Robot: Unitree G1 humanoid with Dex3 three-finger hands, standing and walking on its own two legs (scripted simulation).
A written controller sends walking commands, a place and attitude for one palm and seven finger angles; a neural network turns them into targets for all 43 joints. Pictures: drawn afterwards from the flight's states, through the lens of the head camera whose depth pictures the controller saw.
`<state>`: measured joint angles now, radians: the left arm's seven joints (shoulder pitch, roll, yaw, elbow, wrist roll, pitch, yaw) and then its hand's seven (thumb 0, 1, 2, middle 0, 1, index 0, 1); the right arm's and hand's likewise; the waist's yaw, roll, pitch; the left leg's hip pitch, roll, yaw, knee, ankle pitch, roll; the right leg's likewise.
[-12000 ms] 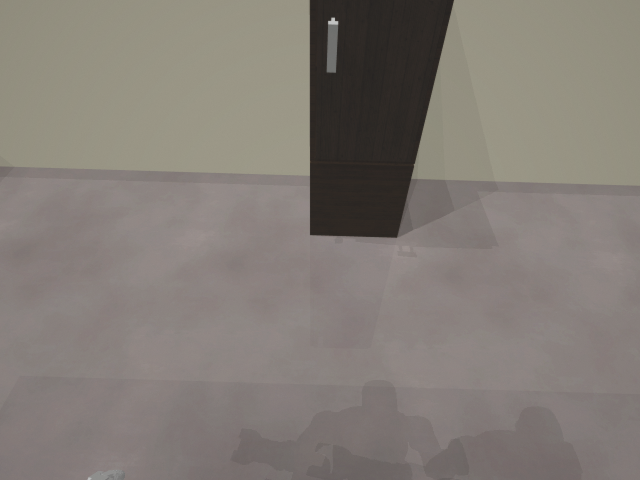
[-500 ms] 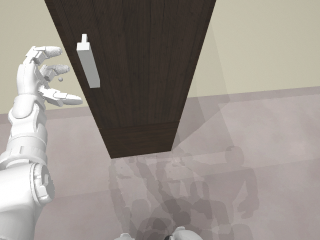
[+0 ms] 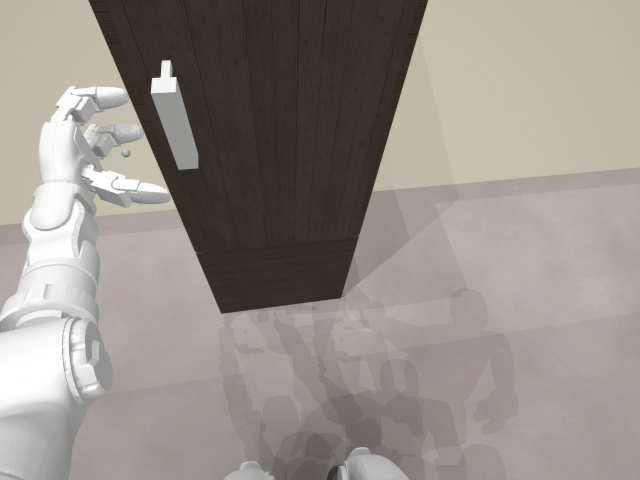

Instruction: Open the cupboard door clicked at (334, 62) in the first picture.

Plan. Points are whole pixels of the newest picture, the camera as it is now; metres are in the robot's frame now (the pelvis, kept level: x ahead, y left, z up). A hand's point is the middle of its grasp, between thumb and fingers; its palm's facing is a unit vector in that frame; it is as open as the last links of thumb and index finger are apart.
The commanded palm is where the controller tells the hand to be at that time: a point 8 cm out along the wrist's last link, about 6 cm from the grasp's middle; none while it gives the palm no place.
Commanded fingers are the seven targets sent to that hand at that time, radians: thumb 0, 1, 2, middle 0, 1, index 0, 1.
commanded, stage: slide the fingers in behind the handle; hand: left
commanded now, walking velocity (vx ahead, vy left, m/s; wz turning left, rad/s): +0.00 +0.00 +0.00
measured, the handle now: (177, 116) +0.56 +0.16 +0.10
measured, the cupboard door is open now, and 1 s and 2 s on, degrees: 0 0 1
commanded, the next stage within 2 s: close the thumb around the handle in 1.54 s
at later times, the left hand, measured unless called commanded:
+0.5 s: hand (157, 153) +0.49 +0.17 +0.10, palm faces +0.09 -1.00 +0.00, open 14.0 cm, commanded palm +0.46 +0.22 +0.10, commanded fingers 0.00 -0.50 0.30 -0.30 -1.20 -0.30 -1.20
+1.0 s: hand (189, 148) +0.50 +0.14 +0.10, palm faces +0.09 -1.00 +0.00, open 14.0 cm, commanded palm +0.47 +0.19 +0.10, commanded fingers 0.00 -0.50 0.30 -0.30 -1.20 -0.30 -1.20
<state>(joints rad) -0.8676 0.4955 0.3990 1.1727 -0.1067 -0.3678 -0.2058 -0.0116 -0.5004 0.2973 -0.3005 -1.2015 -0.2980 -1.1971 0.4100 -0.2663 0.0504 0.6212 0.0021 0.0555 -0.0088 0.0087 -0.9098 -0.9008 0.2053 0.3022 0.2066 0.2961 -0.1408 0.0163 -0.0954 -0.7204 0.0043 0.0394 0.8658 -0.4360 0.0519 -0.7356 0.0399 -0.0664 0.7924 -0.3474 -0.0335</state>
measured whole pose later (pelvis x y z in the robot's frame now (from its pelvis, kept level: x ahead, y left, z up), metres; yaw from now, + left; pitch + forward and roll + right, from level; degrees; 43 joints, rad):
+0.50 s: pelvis +0.00 +0.00 +0.00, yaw +0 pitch +16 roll -2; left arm -0.86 0.40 0.35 1.15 -0.09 -0.38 -0.12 -0.01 -0.50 0.30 -0.30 -1.20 -0.30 -1.20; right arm 0.41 -0.26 0.04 0.63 -0.01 0.05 0.01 0.01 -0.91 -0.90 0.20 0.30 0.21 0.30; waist -0.14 0.02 -0.11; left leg -0.71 0.00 0.05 0.86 -0.43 0.05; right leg -0.73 0.04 -0.06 0.80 -0.35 -0.03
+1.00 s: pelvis +0.00 -0.01 +0.00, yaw +0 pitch +17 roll -1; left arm -0.89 0.35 0.33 1.16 -0.07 -0.39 -0.04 -0.01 -0.50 0.30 -0.30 -1.20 -0.30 -1.20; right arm 0.42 -0.27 0.03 0.63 -0.02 0.04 0.02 0.01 -0.91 -0.90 0.20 0.30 0.21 0.30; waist -0.15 0.03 -0.11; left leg -0.72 0.00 0.05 0.86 -0.43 0.04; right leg -0.75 0.04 -0.06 0.81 -0.35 -0.04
